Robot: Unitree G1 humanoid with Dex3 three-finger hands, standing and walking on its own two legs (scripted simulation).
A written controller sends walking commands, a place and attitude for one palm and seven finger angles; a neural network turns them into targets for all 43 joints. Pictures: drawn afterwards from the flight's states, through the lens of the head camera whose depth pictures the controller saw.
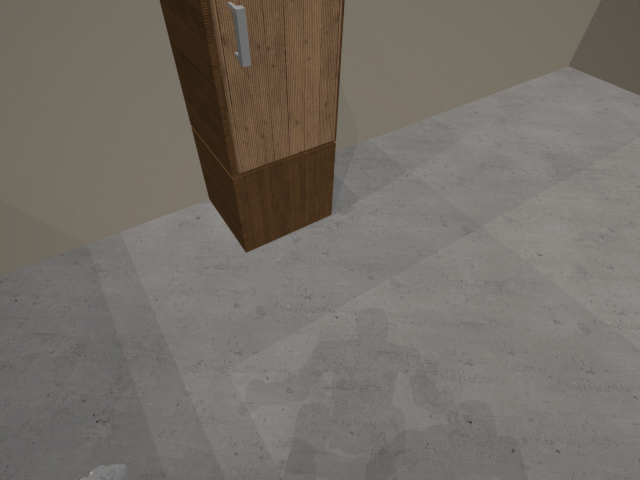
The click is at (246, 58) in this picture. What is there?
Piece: cupboard door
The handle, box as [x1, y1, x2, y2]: [227, 2, 250, 66]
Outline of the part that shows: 227,2 228,7 233,12 238,50 237,52 234,52 234,55 239,60 239,63 242,66 250,65 244,8 240,5 236,6 231,2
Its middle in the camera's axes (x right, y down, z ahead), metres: -0.21 -0.52 +0.98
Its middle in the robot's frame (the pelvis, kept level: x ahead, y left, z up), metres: +1.09 +0.27 +0.10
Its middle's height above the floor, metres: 0.87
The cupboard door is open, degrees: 0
